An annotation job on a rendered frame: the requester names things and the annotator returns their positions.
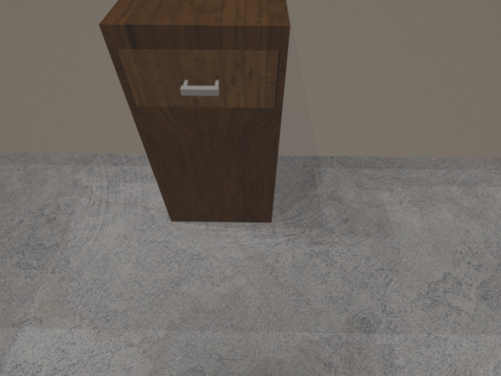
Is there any handle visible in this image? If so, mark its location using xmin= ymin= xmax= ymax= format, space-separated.
xmin=180 ymin=80 xmax=219 ymax=96

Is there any cabinet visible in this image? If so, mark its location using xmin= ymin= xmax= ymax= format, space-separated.
xmin=99 ymin=0 xmax=290 ymax=222

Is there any drawer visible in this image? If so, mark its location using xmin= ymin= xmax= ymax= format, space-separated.
xmin=118 ymin=49 xmax=279 ymax=107

